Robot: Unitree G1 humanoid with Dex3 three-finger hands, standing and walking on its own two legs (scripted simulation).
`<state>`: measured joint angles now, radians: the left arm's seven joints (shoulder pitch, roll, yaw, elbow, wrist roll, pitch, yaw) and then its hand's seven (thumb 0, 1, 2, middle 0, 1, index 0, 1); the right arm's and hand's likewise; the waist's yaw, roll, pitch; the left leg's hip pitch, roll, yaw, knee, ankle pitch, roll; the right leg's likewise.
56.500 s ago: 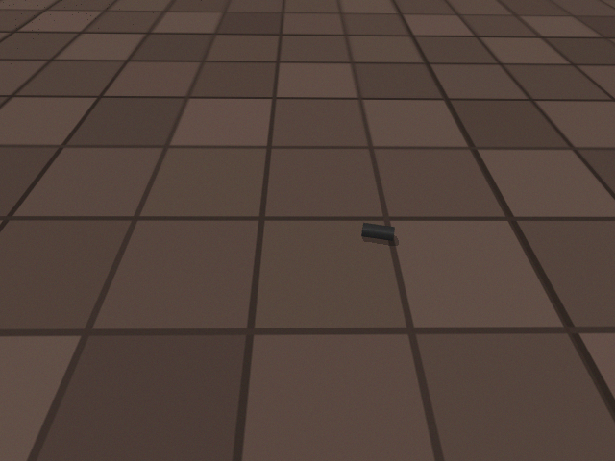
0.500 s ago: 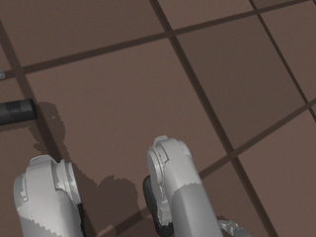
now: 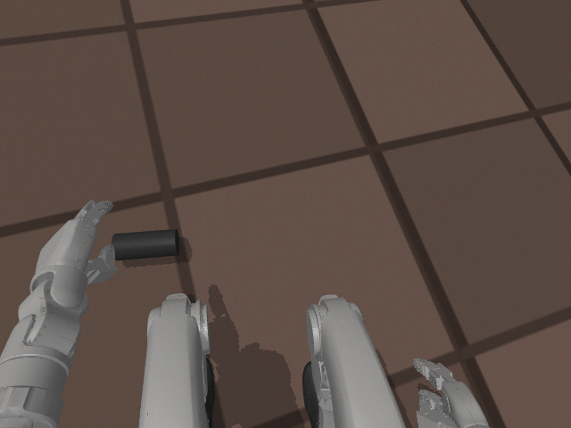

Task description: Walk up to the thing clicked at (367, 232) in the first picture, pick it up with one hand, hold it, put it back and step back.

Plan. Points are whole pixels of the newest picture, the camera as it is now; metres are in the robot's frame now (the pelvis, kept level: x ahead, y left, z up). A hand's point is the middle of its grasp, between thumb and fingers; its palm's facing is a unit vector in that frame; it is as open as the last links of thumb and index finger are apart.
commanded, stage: home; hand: left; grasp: from above
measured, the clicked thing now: (147, 244) +0.48 +0.29 -0.42
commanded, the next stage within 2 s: none
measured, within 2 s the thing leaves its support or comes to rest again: neither
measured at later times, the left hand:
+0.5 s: hand (26, 327) +0.26 +0.23 +0.10, palm faces +0.17 -0.96 -0.24, open 7.4 cm
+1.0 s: hand out of the picture +0.21 +0.21 +0.22, palm faces +0.19 -0.96 -0.21, open 7.4 cm
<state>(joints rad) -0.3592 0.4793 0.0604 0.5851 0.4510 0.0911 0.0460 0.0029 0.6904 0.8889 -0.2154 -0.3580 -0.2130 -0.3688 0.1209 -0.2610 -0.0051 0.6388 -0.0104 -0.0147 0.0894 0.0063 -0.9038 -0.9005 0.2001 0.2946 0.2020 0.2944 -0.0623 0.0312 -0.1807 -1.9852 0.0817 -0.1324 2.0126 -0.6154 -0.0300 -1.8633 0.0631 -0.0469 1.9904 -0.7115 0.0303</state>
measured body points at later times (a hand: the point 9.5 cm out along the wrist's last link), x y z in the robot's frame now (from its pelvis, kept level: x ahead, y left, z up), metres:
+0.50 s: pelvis +0.05 +0.00 +0.19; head +0.14 +0.04 +0.63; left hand +0.25 +0.28 +0.12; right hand +0.25 -0.21 +0.10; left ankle +0.09 +0.14 -0.42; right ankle +0.08 -0.13 -0.42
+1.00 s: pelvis +0.08 +0.01 +0.26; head +0.09 +0.02 +0.71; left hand +0.20 +0.26 +0.24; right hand +0.27 -0.21 +0.21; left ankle +0.09 +0.14 -0.42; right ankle +0.08 -0.13 -0.42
